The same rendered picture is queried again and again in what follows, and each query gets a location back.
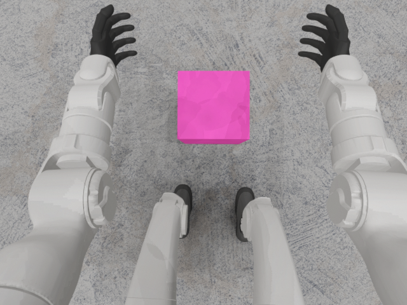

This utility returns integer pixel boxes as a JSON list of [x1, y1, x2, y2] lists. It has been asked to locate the right robot upper arm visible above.
[[326, 170, 407, 305]]

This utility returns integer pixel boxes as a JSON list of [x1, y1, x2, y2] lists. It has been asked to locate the left robot forearm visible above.
[[28, 55, 121, 223]]

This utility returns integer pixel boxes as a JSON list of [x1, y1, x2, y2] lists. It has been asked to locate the right robot forearm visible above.
[[318, 55, 407, 175]]

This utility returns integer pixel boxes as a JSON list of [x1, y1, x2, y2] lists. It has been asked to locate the robot right hand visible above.
[[298, 4, 350, 72]]

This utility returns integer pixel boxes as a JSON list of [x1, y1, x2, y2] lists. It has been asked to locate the left robot thigh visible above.
[[125, 199, 188, 305]]

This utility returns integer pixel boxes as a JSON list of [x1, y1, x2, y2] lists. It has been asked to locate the robot left hand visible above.
[[90, 4, 137, 67]]

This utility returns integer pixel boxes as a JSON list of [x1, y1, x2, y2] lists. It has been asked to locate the left robot upper arm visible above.
[[0, 167, 117, 305]]

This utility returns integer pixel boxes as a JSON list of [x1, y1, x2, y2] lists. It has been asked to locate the robot right foot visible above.
[[235, 187, 254, 242]]

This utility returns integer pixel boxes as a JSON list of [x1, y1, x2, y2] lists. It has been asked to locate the carton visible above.
[[177, 71, 250, 144]]

